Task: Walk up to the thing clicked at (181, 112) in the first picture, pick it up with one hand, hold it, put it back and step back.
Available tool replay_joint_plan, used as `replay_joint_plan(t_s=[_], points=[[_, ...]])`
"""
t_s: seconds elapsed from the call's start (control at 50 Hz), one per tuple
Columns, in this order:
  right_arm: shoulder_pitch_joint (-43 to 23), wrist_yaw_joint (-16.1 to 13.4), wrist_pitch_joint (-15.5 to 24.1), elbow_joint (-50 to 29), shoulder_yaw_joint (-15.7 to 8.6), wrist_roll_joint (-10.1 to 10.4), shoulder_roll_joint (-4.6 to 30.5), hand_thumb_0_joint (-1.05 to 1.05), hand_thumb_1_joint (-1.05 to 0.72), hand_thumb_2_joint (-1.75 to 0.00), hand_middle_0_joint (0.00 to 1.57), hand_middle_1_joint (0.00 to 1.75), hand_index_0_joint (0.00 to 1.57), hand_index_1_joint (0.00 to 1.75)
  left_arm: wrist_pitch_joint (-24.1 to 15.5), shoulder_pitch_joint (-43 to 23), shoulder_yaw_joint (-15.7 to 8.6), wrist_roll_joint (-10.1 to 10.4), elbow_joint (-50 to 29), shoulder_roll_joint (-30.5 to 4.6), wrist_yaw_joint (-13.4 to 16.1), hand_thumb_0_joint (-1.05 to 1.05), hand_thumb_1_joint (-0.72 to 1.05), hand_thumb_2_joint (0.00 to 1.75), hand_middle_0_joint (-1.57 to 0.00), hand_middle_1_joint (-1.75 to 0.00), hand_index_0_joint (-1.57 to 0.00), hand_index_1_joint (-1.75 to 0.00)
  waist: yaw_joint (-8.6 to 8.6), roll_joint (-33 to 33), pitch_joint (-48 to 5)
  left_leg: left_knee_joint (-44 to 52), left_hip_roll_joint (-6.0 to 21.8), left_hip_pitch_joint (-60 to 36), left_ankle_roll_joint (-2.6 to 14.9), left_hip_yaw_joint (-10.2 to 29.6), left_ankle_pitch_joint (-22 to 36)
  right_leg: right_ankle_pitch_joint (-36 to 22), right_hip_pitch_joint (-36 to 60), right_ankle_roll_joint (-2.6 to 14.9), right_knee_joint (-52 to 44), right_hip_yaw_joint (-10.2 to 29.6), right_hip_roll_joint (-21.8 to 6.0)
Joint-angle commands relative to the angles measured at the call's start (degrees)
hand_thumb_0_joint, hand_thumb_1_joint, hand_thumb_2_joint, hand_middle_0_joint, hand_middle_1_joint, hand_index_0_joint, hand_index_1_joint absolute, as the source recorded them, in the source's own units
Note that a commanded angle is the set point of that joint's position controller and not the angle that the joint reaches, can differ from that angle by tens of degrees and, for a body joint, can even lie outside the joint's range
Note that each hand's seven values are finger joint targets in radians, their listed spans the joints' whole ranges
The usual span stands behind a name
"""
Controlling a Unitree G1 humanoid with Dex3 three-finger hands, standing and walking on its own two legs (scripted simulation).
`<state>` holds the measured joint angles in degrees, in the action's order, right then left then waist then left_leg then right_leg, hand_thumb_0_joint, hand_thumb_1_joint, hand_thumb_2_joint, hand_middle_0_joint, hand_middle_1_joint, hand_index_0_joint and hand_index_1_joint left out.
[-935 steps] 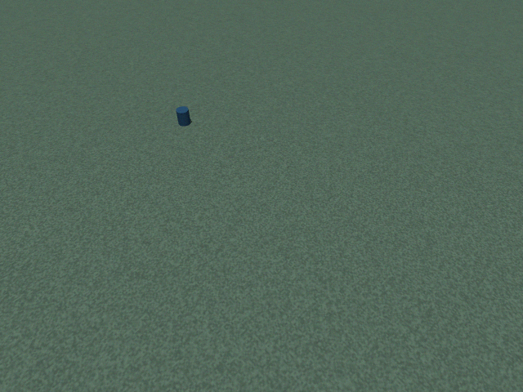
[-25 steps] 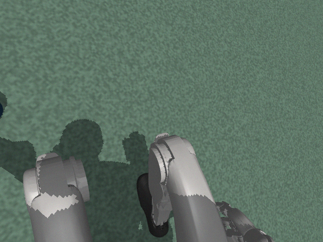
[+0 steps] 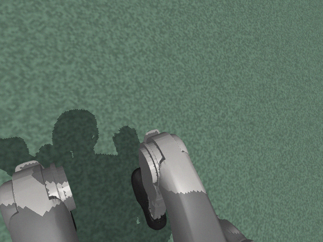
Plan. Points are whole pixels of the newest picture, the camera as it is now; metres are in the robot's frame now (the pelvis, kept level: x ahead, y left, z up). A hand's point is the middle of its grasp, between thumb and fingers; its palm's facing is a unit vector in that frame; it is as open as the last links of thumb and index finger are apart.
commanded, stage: close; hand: left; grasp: from above
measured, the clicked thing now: out of the picture +0.45 +0.34 -0.26
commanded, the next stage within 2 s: settle in 1.52 s
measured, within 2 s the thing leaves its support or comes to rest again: neither
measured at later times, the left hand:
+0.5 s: hand out of the picture +0.42 +0.35 -0.23, palm faces -0.40 -0.14 -0.90, open 13.1 cm
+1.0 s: hand out of the picture +0.42 +0.35 -0.23, palm faces -0.42 -0.16 -0.89, open 12.1 cm
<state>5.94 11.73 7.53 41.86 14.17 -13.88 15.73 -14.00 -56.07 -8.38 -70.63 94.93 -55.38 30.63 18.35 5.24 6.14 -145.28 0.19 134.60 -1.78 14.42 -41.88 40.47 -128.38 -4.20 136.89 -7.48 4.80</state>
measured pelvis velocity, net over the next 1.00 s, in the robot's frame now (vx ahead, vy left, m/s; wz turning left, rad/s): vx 0.00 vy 0.00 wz -0.01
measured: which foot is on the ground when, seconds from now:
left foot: down 0.00-1.00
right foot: down 0.00-1.00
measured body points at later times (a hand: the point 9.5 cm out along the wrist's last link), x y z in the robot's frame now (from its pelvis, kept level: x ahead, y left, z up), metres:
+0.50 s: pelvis -0.01 +0.00 -0.01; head +0.25 +0.14 +0.34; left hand +0.44 +0.36 -0.18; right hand +0.08 -0.25 -0.08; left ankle +0.06 +0.13 -0.27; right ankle +0.10 -0.12 -0.27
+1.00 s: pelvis +0.00 +0.00 +0.00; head +0.25 +0.13 +0.35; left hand +0.44 +0.36 -0.18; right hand +0.07 -0.25 -0.08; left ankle +0.06 +0.13 -0.27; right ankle +0.10 -0.12 -0.27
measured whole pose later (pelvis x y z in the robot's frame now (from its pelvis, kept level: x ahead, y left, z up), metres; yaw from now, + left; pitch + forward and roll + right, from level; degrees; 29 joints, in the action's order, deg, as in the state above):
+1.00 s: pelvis +0.00 +0.00 +0.00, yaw -1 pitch +29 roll -13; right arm 4.5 12.8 8.8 40.6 14.9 -15.0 17.2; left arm -13.6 -56.5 -6.4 -72.1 96.4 -54.8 33.8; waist 18.3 6.2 4.7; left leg -145.6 0.1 134.4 -1.7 15.1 -41.4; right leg 39.9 -127.8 -3.8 136.6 -8.1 4.8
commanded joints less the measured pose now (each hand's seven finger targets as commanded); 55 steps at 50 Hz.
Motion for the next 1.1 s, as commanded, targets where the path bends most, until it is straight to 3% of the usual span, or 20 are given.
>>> replay_joint_plan(t_s=[0.0,0.02,0.08,0.12,0.14,0.16,0.28,0.36,0.42,0.46,0.48,0.56,0.62,0.84,0.88,0.92,1.02,1.08], points=[[11.04,-0.39,-0.30,-0.40,-4.67,0.00,18.00,0.00,-0.90,-0.90,0.20,0.30,0.20,0.30,-3.22,-8.13,-0.37,-0.87,-3.09,-11.32,1.49,0.00,-0.45,1.01,-0.07,-1.11,-0.10,-1.08,1.12,-23.20,-37.33,14.57,1.27,-28.38,2.51,-6.15,16.81,-18.71,22.08,5.24,-11.65,-7.10,1.41],[10.63,-0.35,-0.57,-0.44,-4.45,-0.21,18.16,0.00,-0.90,-0.90,0.20,0.30,0.20,0.30,-3.60,-7.23,-0.90,-0.97,-2.42,-11.84,1.78,0.00,-0.45,1.01,-0.08,-1.11,-0.10,-1.08,0.56,-23.36,-37.00,14.90,1.22,-27.93,2.46,-6.02,16.11,-17.87,21.54,5.34,-11.57,-7.31,1.46],[9.52,-0.07,-0.55,-0.86,-3.91,-0.71,17.93,0.00,-0.90,-0.90,0.20,0.30,0.20,0.30,-4.36,-7.90,0.36,-2.16,-0.77,-10.93,2.66,0.00,-0.45,1.06,-0.09,-1.12,-0.10,-1.11,1.44,-23.87,-35.17,14.77,1.42,-28.28,2.31,-5.83,15.08,-17.17,20.22,5.33,-11.09,-7.74,1.63],[8.60,-0.01,-0.35,-0.95,-4.25,-0.92,18.44,0.00,-0.90,-0.90,0.20,0.30,0.20,0.30,-4.28,-8.36,0.97,-2.94,-0.14,-11.04,3.57,0.00,-0.39,1.00,-0.11,-1.09,-0.14,-1.06,1.39,-24.27,-33.88,14.59,1.44,-27.51,2.46,-6.33,13.57,-16.40,19.52,5.28,-11.65,-7.35,1.83],[9.07,-0.05,-0.59,-0.84,-4.00,-1.11,18.59,0.00,-0.89,-0.90,0.20,0.30,0.20,0.30,-4.33,-7.72,-0.15,-3.08,-0.38,-11.53,4.16,0.00,-0.36,1.01,-0.14,-1.08,-0.16,-1.06,1.14,-23.82,-34.86,15.04,1.41,-27.58,2.45,-6.17,13.89,-16.66,20.38,5.21,-12.09,-7.55,1.98],[8.57,-0.05,-0.27,-0.66,-4.08,-1.14,18.63,0.00,-0.89,-0.90,0.20,0.30,0.20,0.30,-4.17,-8.58,1.12,-3.63,0.64,-10.83,4.58,0.00,-0.36,1.00,-0.14,-1.08,-0.16,-1.05,1.60,-23.82,-33.40,14.45,1.42,-26.60,2.58,-6.57,13.03,-16.38,19.74,5.16,-12.21,-7.20,2.00],[7.17,0.01,0.86,-0.61,-4.33,-1.80,19.59,0.00,-0.89,-0.90,0.20,0.30,0.20,0.30,-2.81,-10.33,1.99,-4.58,1.69,-10.89,6.43,0.00,-0.34,0.91,-0.12,-1.08,-0.17,-1.03,1.91,-24.99,-31.76,15.64,1.43,-27.08,2.04,-5.73,10.68,-13.62,16.34,5.53,-11.12,-8.21,1.94],[6.96,0.22,1.65,-1.28,-3.40,-1.95,19.43,0.00,-0.90,-0.90,0.20,0.30,0.20,0.30,-1.59,-11.93,2.83,-4.28,2.23,-11.09,6.72,0.00,-0.30,0.90,-0.15,-1.07,-0.20,-1.02,2.67,-23.05,-31.53,14.85,1.45,-25.81,2.53,-5.72,10.05,-13.58,16.54,5.13,-11.70,-7.95,1.91],[6.12,0.02,2.04,-1.15,-3.66,-1.74,19.66,0.00,-0.90,-0.90,0.20,0.30,0.20,0.30,-0.69,-10.49,1.96,-3.71,2.82,-12.14,6.91,0.00,-0.27,0.86,-0.16,-1.06,-0.22,-1.01,1.11,-25.15,-32.53,16.00,1.52,-27.15,2.01,-5.30,9.17,-12.44,15.81,5.48,-11.14,-8.09,1.71],[6.42,0.26,2.41,-1.39,-3.76,-1.84,19.23,0.00,-0.90,-0.90,0.20,0.30,0.20,0.30,0.03,-10.56,2.64,-3.38,2.49,-10.69,6.51,0.00,-0.28,0.85,-0.17,-1.05,-0.22,-1.00,1.62,-25.09,-32.94,15.61,1.60,-27.65,1.94,-5.24,9.87,-13.35,16.08,5.40,-10.93,-7.99,1.76],[6.45,0.14,2.23,-1.48,-3.71,-1.87,19.57,0.00,-0.90,-0.90,0.20,0.30,0.20,0.30,0.03,-12.25,2.25,-3.28,-0.35,-11.73,6.75,0.00,-0.28,0.86,-0.17,-1.06,-0.22,-1.00,1.29,-26.06,-35.51,15.90,1.59,-28.44,1.89,-5.20,11.13,-14.46,17.54,5.43,-11.00,-8.06,1.88],[7.82,0.40,2.22,-1.58,-3.69,-1.54,19.61,0.00,-0.90,-0.90,0.20,0.30,0.20,0.30,0.90,-11.26,2.20,-2.22,1.80,-10.65,6.08,0.00,-0.27,0.85,-0.18,-1.03,-0.23,-0.98,2.56,-23.08,-33.43,14.76,1.51,-25.31,2.58,-5.67,12.44,-15.96,18.40,5.10,-11.84,-7.74,1.79],[7.95,0.30,2.09,-1.43,-3.82,-1.54,19.26,0.00,-0.90,-0.90,0.20,0.30,0.20,0.30,0.50,-10.46,1.53,-1.24,0.71,-10.43,5.66,0.00,-0.26,0.83,-0.19,-1.03,-0.24,-0.98,1.50,-24.51,-34.11,15.84,1.54,-26.38,2.21,-5.23,11.76,-14.94,17.99,5.29,-11.61,-8.09,1.76],[8.03,0.49,1.80,-1.64,-4.43,-0.75,18.75,0.00,-0.90,-0.90,0.20,0.30,0.20,0.30,-0.02,-9.36,2.26,-1.52,-1.23,-9.68,3.71,0.00,-0.17,0.88,-0.28,-1.01,-0.32,-0.98,1.01,-24.57,-34.48,15.67,1.30,-26.55,2.24,-5.96,11.76,-14.88,18.16,5.49,-11.74,-7.39,1.70],[8.76,0.47,1.49,-1.30,-4.73,-0.85,19.38,0.00,-0.90,-0.90,0.20,0.30,0.20,0.30,-0.29,-10.21,1.29,-1.40,-2.88,-10.21,3.99,0.00,-0.13,0.89,-0.31,-1.02,-0.35,-0.98,0.77,-26.25,-36.53,16.41,1.35,-28.39,1.89,-5.53,13.10,-15.70,18.69,5.54,-11.49,-7.71,1.62],[8.45,0.73,1.57,-1.39,-4.47,-0.86,18.70,0.00,-0.90,-0.90,0.20,0.30,0.20,0.30,-0.16,-9.80,3.06,-1.65,-0.82,-8.00,3.57,0.00,-0.10,0.89,-0.34,-1.01,-0.37,-0.98,1.90,-24.85,-34.51,15.77,1.44,-27.72,1.94,-5.43,13.38,-16.14,17.89,5.54,-11.07,-7.85,1.65],[8.31,0.54,1.44,-1.42,-4.50,-0.79,18.80,0.00,-0.90,-0.90,0.20,0.30,0.20,0.30,-0.63,-9.33,2.79,-1.70,-0.36,-8.39,3.62,0.00,-0.04,0.87,-0.38,-1.01,-0.42,-0.97,1.28,-24.20,-34.25,15.57,1.23,-26.22,2.23,-6.16,12.01,-15.19,18.47,5.46,-11.99,-7.28,1.73],[8.80,0.60,1.47,-1.44,-4.21,-1.06,18.75,0.00,-0.90,-0.90,0.20,0.30,0.20,0.30,-0.60,-10.05,3.07,-2.01,-0.11,-8.30,3.65,0.00,-0.01,0.88,-0.40,-1.01,-0.44,-0.97,1.90,-23.67,-34.24,15.36,1.22,-26.63,2.26,-6.15,12.66,-15.74,18.80,5.34,-11.87,-7.44,1.67]])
